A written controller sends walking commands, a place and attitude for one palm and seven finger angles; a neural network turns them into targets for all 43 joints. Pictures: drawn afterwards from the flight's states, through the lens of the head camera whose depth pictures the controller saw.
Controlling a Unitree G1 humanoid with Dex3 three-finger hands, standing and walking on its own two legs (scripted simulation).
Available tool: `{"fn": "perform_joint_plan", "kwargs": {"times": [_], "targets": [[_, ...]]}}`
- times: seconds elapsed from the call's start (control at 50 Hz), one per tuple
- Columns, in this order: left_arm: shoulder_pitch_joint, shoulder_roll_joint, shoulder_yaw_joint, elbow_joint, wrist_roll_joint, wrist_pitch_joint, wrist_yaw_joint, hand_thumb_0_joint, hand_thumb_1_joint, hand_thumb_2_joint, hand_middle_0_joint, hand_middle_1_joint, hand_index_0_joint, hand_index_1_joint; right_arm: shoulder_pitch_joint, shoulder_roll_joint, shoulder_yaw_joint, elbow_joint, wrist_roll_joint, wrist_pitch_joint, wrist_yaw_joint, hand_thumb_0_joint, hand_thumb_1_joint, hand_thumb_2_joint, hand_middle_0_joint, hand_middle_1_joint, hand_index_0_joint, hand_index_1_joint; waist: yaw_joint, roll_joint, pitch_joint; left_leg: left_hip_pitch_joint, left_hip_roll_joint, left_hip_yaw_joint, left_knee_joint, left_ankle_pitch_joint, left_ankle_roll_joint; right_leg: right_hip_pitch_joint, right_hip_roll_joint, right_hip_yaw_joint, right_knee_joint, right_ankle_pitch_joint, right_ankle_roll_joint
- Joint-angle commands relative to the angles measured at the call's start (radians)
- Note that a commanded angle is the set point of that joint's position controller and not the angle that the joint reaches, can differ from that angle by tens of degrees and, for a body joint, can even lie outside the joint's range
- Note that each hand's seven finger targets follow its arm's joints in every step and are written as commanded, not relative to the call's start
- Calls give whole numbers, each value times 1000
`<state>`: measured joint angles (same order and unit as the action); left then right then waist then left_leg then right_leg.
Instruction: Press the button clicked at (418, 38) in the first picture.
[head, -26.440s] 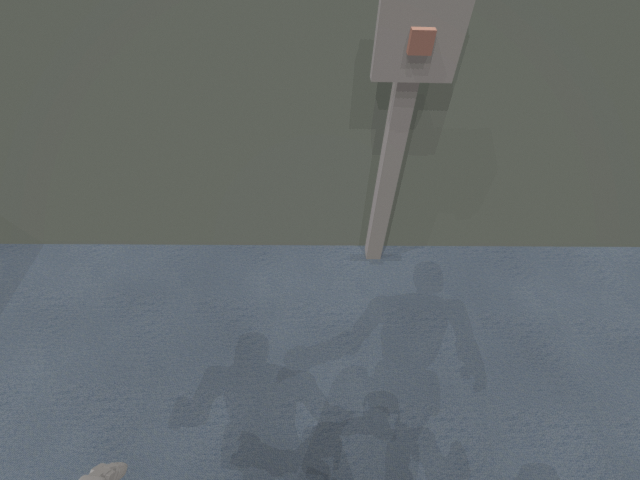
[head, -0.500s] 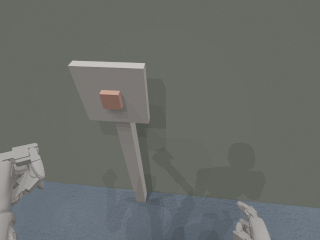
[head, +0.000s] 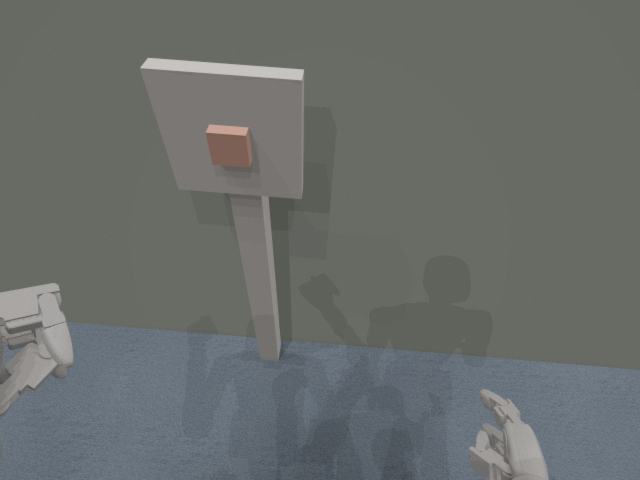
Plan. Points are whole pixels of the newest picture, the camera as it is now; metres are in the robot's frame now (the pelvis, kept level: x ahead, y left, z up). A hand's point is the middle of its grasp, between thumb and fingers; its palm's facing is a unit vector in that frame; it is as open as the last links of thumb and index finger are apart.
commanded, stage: step back with the hand held close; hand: left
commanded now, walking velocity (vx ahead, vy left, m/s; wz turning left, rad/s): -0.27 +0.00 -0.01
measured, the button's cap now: (230, 145) +0.54 +0.18 +0.12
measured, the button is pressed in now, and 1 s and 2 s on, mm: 0 0 0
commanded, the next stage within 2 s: stop stepping back and stand still in 0.50 s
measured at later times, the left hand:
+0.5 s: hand (22, 443) +0.12 +0.23 +0.17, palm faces +0.25 -0.84 -0.48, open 3.1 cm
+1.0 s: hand out of the picture +0.01 +0.24 +0.18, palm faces +0.35 -0.82 -0.45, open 3.1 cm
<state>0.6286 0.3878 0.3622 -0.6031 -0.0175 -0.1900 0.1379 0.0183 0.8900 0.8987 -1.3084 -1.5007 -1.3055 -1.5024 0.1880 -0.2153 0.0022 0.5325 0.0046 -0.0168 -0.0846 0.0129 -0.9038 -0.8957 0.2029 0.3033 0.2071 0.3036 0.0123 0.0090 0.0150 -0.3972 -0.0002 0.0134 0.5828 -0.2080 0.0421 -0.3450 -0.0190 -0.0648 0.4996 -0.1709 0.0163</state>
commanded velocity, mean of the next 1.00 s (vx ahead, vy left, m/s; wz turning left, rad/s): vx -0.15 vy -0.01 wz -0.01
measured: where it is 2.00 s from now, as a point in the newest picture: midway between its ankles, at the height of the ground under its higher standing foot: outside the picture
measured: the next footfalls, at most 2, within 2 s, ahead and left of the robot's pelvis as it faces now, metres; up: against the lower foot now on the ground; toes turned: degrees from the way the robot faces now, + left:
right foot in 0.36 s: -0.13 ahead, -0.10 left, +0.00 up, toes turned +1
left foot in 0.68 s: -0.08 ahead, +0.11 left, +0.00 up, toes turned -1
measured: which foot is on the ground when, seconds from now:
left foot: down 0.00-0.54, up 0.56-0.66, down 0.68-1.00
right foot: down 0.00-0.14, up 0.16-0.34, down 0.36-1.00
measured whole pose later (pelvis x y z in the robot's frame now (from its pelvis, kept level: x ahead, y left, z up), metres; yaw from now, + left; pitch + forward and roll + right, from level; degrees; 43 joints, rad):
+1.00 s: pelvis -0.16 +0.01 +0.00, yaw +0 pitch +0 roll -2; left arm 0.68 0.41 0.35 -0.63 -0.03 -0.20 0.14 0.02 0.89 0.90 -1.31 -1.50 -1.31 -1.50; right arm 0.25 -0.19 0.03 0.63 -0.01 -0.09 -0.08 0.01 -0.90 -0.90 0.21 0.30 0.21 0.30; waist 0.00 0.00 -0.04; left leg -0.42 0.00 -0.04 0.64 -0.25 0.00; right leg -0.22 0.04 -0.03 0.48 -0.26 -0.03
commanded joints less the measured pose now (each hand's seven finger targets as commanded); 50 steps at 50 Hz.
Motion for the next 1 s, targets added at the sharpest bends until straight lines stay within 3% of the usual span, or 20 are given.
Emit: {"fn": "perform_joint_plan", "kwargs": {"times": [0.0, 0.06, 0.12, 0.14, 0.22, 0.32, 0.4, 0.46, 0.52, 0.54, 0.6, 0.62, 0.66, 0.68, 0.7, 0.74, 0.82, 0.86, 0.92, 0.98], "targets": [[-39, 153, 111, -203, -12, -78, 50, 0, 900, 900, -1300, -1500, -1300, -1500, -52, -128, -53, -125, -5, -66, -13, 0, -900, -900, 200, 300, 200, 300, -24, -74, -91, 89, 26, -72, 41, -205, -14, -136, -153, 189, -206, -333, -76], [-60, 156, 106, -229, -7, -87, 63, 0, 900, 900, -1300, -1500, -1300, -1500, -62, -135, -44, -119, -10, -75, -24, 0, -900, -900, 200, 300, 200, 300, -28, 20, -64, 101, 72, -131, -57, -227, -5, -179, -110, 127, -140, -343, -57], [-61, 146, 132, -247, 21, -102, 59, 0, 900, 900, -1300, -1500, -1300, -1500, -86, -152, -42, -138, -19, -105, -32, 0, -900, -900, 200, 300, 200, 300, -13, 293, -69, -327, 279, -422, -491, -589, 83, 223, 81, 58, 339, -179, 4], [-85, 165, 136, -260, 21, -105, 54, 0, 900, 900, -1300, -1500, -1300, -1500, -84, -127, -44, -138, -22, -108, -31, 0, -900, -900, 200, 300, 200, 300, -10, 263, -78, -281, 290, -439, -469, -463, 93, 181, 66, 89, 409, -174, -2], [25, 145, 133, -227, 2, -115, 43, 0, 900, 900, -1300, -1500, -1300, -1500, -68, -117, -49, -113, -29, -139, -3, 0, -900, -900, 200, 300, 200, 300, -6, 171, -118, -97, 237, -312, -367, -206, 84, 124, 66, 77, 243, -275, -16], [-4, 165, 107, -233, -26, -128, 11, 0, 900, 900, -1300, -1500, -1300, -1500, -76, -126, -37, -67, -34, -131, 12, 0, -900, -900, 200, 300, 200, 300, -6, 115, -173, 123, 147, -180, -253, 134, -1, 122, 34, 91, -118, -23, -45], [-35, 185, 127, -281, -39, -140, 3, 0, 900, 900, -1300, -1500, -1300, -1500, -74, -120, -54, -63, -22, -120, 13, 0, -900, -900, 200, 300, 200, 300, -2, 117, -371, 384, 142, -113, -201, 472, -10, 86, 60, 53, -32, 56, -17], [85, 218, 180, -277, -69, -127, 3, 0, 900, 900, -1300, -1500, -1300, -1500, -110, -116, -57, -105, -7, -109, 16, 0, -900, -900, 200, 300, 200, 300, 9, 59, -355, 333, 126, -97, -171, 110, -16, 28, 19, 73, -78, -102, -40], [42, 229, 181, -236, -71, -113, 21, 0, 900, 900, -1300, -1500, -1300, -1500, -128, -100, -62, -88, 1, -86, 4, 0, -900, -900, 200, 300, 200, 300, -12, -144, -123, 279, -26, -32, 304, -112, -93, -382, -272, 327, -336, -391, -185], [2, 217, 184, -225, -60, -106, 27, 0, 900, 900, -1300, -1500, -1300, -1500, -130, -101, -65, -72, -14, -76, 3, 0, -900, -900, 200, 300, 200, 300, -10, -156, -92, 195, -21, -62, 436, -137, -85, -378, -320, 362, -310, -216, -219], [-67, 171, 134, -145, -25, -78, 26, 0, 900, 900, -1300, -1500, -1300, -1500, -134, -69, -23, -83, -19, -62, -16, 0, -900, -900, 200, 300, 200, 300, -29, -112, -5, 51, 38, -72, 118, -101, -53, -112, -188, 156, -114, 249, -113], [-76, 161, 115, -131, -23, -77, 27, 0, 900, 900, -1300, -1500, -1300, -1500, -118, -92, -23, -83, -11, -72, -24, 0, -900, -900, 200, 300, 200, 300, -37, -61, -16, 107, 26, -53, -89, 6, -44, -79, -135, 126, -54, 179, -70], [-81, 176, 114, -185, -16, -99, 33, 0, 900, 900, -1300, -1500, -1300, -1500, -104, -142, -43, -99, -5, -115, -33, 0, -900, -900, 200, 300, 200, 300, -1, 183, -92, 136, 181, -209, -269, 169, 18, 6, -1, 81, 70, -57, -10], [-64, 156, 88, -173, -18, -109, 29, 0, 900, 900, -1300, -1500, -1300, -1500, -82, -147, -48, -98, 7, -132, -26, 0, -900, -900, 200, 300, 200, 300, 1, 143, -134, 149, 208, -235, -274, 105, 37, 47, 26, 84, 77, -145, -9], [-60, 165, 106, -205, -18, -110, 26, 0, 900, 900, -1300, -1500, -1300, -1500, -79, -124, -42, -103, -7, -146, -22, 0, -900, -900, 200, 300, 200, 300, -14, 243, -160, 85, 223, -345, -393, -157, 41, 79, 49, 74, 155, -240, -6], [-62, 164, 109, -287, -6, -111, 29, 0, 900, 900, -1300, -1500, -1300, -1500, -77, -112, -38, -99, -21, -159, -12, 0, -900, -900, 200, 300, 200, 300, -13, 240, -152, 58, 244, -414, -452, -338, 58, 73, 42, 113, 222, -271, -15], [63, 158, 112, -246, -8, -77, 31, 0, 900, 900, -1300, -1500, -1300, -1500, -77, -112, -32, -104, -10, -158, 4, 0, -900, -900, 200, 300, 200, 300, -19, 153, -130, 7, 115, -184, -372, -308, -17, 221, 46, 43, -92, -236, -38], [47, 166, 122, -219, -17, -70, 28, 0, 900, 900, -1300, -1500, -1300, -1500, -76, -111, -36, -97, -19, -144, 3, 0, -900, -900, 200, 300, 200, 300, -26, 102, -119, 81, 46, -84, -219, -189, -48, 128, -17, 94, -198, -282, -72], [-2, 169, 135, -182, -31, -52, 42, 0, 900, 900, -1300, -1500, -1300, -1500, -63, -106, -44, -64, -16, -124, -8, 0, -900, -900, 200, 300, 200, 300, -24, -137, -88, 171, 0, -48, 174, -82, -53, -143, -207, 298, -328, -471, -172], [-89, 128, 86, -106, -20, -46, 46, 0, 900, 900, -1300, -1500, -1300, -1500, -58, -110, -32, -37, -10, -128, -14, 0, -900, -900, 200, 300, 200, 300, -41, -107, -10, 188, 31, -69, 106, -106, -29, -191, -196, 225, -262, -419, -135]]}}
